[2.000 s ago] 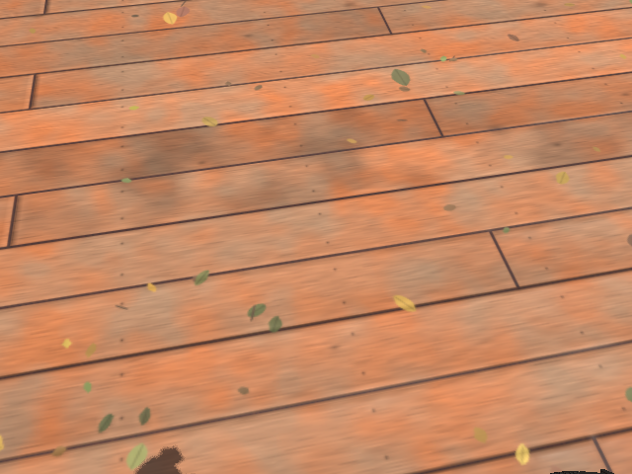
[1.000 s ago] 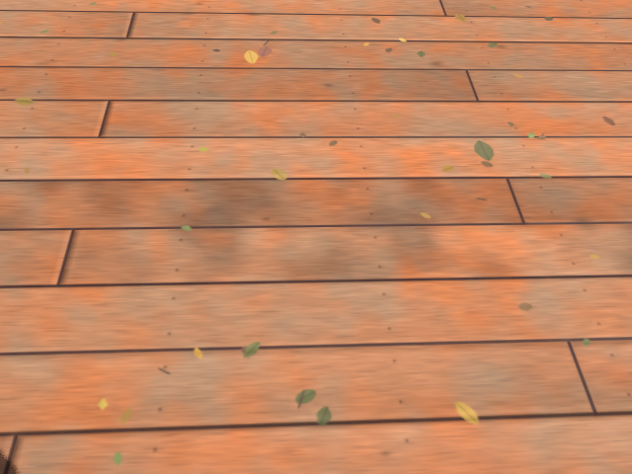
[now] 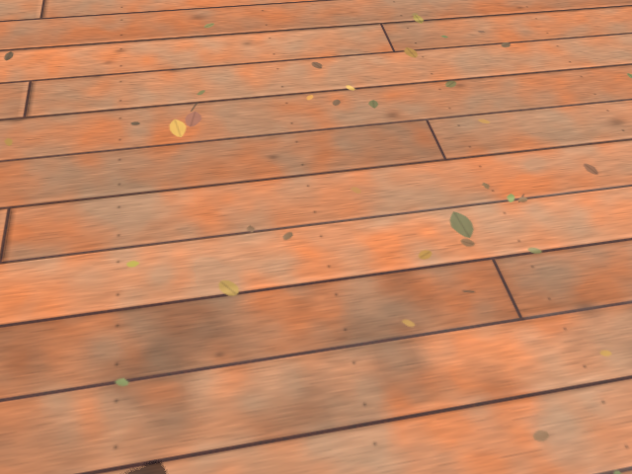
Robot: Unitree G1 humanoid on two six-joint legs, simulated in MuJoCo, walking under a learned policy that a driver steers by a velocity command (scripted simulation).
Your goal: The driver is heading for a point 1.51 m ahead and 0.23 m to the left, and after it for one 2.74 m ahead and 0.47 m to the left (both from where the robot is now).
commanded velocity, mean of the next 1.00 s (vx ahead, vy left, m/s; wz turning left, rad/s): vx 0.01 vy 0.00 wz -0.03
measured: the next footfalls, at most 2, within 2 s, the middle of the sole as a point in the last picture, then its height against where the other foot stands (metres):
right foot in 0.12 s outside the picture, level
right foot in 1.78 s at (379, 464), level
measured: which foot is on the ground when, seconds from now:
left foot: down 0.00-1.00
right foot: up 0.00-0.10, down 0.12-1.00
